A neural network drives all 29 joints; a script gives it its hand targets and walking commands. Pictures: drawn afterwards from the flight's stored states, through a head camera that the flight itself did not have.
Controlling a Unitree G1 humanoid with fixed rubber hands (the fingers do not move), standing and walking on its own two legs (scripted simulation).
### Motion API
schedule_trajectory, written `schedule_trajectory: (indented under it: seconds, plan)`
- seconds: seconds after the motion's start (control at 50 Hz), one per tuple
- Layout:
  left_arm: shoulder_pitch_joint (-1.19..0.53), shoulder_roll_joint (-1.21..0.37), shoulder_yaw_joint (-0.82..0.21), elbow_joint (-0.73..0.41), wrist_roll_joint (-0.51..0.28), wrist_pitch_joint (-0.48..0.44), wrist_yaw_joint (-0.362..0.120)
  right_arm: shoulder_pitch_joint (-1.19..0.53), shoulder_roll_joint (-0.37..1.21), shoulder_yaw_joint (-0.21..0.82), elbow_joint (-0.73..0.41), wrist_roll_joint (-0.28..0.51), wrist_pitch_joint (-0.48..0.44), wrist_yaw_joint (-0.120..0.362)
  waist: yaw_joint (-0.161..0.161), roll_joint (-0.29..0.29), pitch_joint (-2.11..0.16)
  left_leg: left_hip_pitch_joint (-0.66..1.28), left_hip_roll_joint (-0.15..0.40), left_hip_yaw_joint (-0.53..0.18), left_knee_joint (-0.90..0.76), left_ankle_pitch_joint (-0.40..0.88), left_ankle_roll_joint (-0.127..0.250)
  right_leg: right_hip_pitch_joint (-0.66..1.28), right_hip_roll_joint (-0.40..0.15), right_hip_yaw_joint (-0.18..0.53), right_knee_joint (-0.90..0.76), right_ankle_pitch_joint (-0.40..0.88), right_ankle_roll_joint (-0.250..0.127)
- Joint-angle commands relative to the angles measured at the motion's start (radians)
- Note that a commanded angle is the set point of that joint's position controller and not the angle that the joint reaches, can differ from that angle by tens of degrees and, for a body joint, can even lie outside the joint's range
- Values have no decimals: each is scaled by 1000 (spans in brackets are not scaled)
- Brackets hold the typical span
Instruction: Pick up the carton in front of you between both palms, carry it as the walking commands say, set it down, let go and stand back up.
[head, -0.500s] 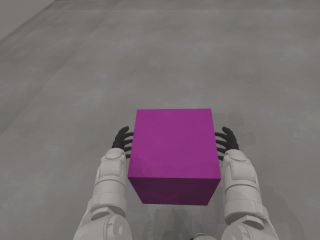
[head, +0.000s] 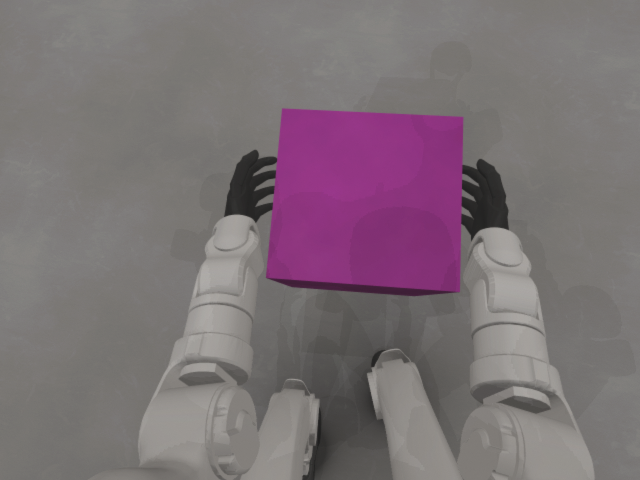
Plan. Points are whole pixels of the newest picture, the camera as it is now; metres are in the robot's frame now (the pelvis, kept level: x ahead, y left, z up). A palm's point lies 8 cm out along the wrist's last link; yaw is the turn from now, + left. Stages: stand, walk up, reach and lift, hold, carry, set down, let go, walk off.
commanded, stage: set down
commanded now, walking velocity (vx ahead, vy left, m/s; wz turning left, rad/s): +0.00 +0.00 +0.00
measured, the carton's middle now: (360, 219) +0.45 -0.07 -0.15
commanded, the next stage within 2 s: none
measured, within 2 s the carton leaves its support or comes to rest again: rests again in 1.72 s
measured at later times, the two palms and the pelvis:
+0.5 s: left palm (279, 212) +0.50 +0.05 -0.22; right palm (463, 232) +0.43 -0.24 -0.23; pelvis -0.02 -0.01 -0.12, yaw +3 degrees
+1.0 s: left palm (301, 215) +0.54 +0.03 -0.37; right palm (448, 243) +0.45 -0.25 -0.38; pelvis -0.05 +0.00 -0.21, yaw +5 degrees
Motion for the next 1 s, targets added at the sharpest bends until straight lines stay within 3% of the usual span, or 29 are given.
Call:
schedule_trajectory:
  seconds: [0.0,0.02,0.1,0.12,0.14,0.18,0.26,0.28,0.3,0.36,0.38,0.4,0.44,0.46,0.48,0.5,0.52,0.54,0.56,0.58,0.6,0.68,0.7,0.74,0.78,0.86,0.9,0.96,0.98]
  plan:
    - [-505,-889,-457,82,-45,5,-195,-523,834,501,92,61,12,237,-35,-12,-781,21,-14,18,-165,220,-38,692,59,-101,37,265,-18]
    - [-530,-875,-458,67,-50,-3,-194,-549,822,501,89,58,12,238,-52,-25,-791,-18,-12,12,-145,239,-37,670,57,-105,59,288,-16]
    - [-612,-841,-455,72,-59,-17,-186,-601,812,467,92,62,0,225,-64,-26,-872,-93,-29,34,-64,246,-36,633,57,-102,123,322,-7]
    - [-609,-836,-445,76,-54,-19,-184,-618,810,471,93,63,2,224,-49,-37,-893,-114,-35,42,-45,256,-35,622,56,-100,139,340,-1]
    - [-621,-832,-462,72,-64,-18,-179,-615,798,473,86,64,-1,220,-80,-31,-916,-121,-33,36,-30,254,-38,613,58,-114,164,341,2]
    - [-665,-819,-461,72,-76,-19,-174,-654,787,477,85,81,3,212,-67,-28,-945,-170,-42,51,12,229,-41,588,56,-109,199,327,3]
    - [-736,-802,-489,73,-104,-12,-175,-744,773,495,42,105,9,193,-88,-39,-1020,-249,-52,73,94,205,-40,602,58,-112,264,348,15]
    - [-750,-790,-490,71,-105,-9,-173,-754,790,503,43,117,15,188,-66,-36,-1055,-248,-56,85,109,202,-39,620,59,-103,280,355,20]
    - [-772,-793,-496,68,-119,-8,-172,-778,786,520,28,129,15,184,-78,-41,-1061,-269,-61,88,127,194,-38,623,60,-109,294,355,22]
    - [-831,-777,-492,100,-129,8,-178,-829,768,498,32,120,28,175,-99,-36,-1057,-335,-63,92,171,157,-35,600,57,-117,329,335,27]
    - [-858,-763,-497,87,-134,10,-181,-857,758,496,26,135,31,170,-97,-24,-1066,-336,-63,104,193,151,-35,587,61,-118,337,319,26]
    - [-862,-763,-469,115,-132,14,-181,-875,760,497,39,130,36,169,-88,-54,-1058,-362,-61,101,201,147,-31,580,57,-124,351,320,31]
    - [-902,-744,-464,124,-135,20,-185,-909,741,478,32,128,41,161,-107,-30,-1069,-405,-64,108,236,111,-31,568,56,-121,377,286,27]
    - [-918,-724,-449,148,-128,24,-183,-915,737,468,54,125,46,159,-95,-33,-1037,-422,-63,115,245,107,-29,542,55,-123,387,281,29]
    - [-936,-723,-447,151,-139,28,-184,-960,716,458,29,131,44,159,-121,-47,-1059,-414,-62,106,259,104,-28,536,54,-140,402,273,34]
    - [-965,-713,-449,165,-134,32,-183,-973,713,447,54,124,48,156,-113,-23,-1046,-432,-65,117,271,86,-29,520,55,-137,412,252,30]
    - [-972,-712,-426,191,-131,34,-182,-980,711,423,69,119,50,156,-132,-29,-1012,-450,-65,109,280,70,-25,487,53,-145,422,237,29]
    - [-986,-707,-404,214,-114,38,-182,-997,705,408,79,113,53,155,-111,-12,-1003,-461,-68,124,291,55,-21,474,52,-139,428,217,28]
    - [-1000,-689,-398,215,-117,40,-183,-1012,690,392,71,102,56,155,-140,-28,-995,-480,-67,112,305,58,-23,458,47,-146,444,230,28]
    - [-1007,-674,-393,228,-109,41,-183,-1044,683,377,70,108,54,158,-113,-21,-997,-478,-66,119,312,64,-20,443,48,-153,460,225,34]
    - [-1028,-667,-384,241,-114,42,-182,-1066,666,372,73,101,55,157,-142,-26,-989,-500,-66,117,327,54,-21,435,46,-156,469,226,29]
    - [-1087,-640,-371,289,-118,48,-175,-1136,614,320,90,92,57,162,-146,1,-964,-522,-67,122,372,36,-22,372,37,-174,519,203,27]
    - [-1122,-628,-385,271,-130,45,-172,-1139,613,322,79,99,54,161,-171,-16,-998,-511,-67,116,396,46,-21,379,40,-179,532,221,29]
    - [-1139,-616,-404,288,-141,49,-166,-1185,587,314,66,117,50,163,-162,19,-1003,-499,-66,119,419,65,-26,347,31,-188,564,233,31]
    - [-1176,-589,-426,274,-170,45,-156,-1223,555,324,55,132,47,159,-185,0,-992,-525,-66,115,448,64,-29,349,27,-198,589,248,26]
    - [-1210,-548,-456,304,-181,51,-142,-1257,512,296,79,151,51,166,-196,49,-962,-516,-62,117,496,75,-31,305,14,-197,638,251,25]
    - [-1263,-555,-485,280,-211,49,-138,-1292,490,293,71,159,50,168,-235,56,-976,-507,-62,111,523,81,-33,298,13,-206,656,260,24]
    - [-1304,-520,-517,268,-235,47,-134,-1329,471,277,57,177,45,176,-249,92,-950,-458,-58,110,553,106,-27,221,3,-208,673,272,16]
    - [-1321,-537,-542,237,-250,46,-133,-1353,446,282,25,180,38,178,-279,106,-973,-446,-53,102,566,145,-32,231,-2,-206,689,316,11]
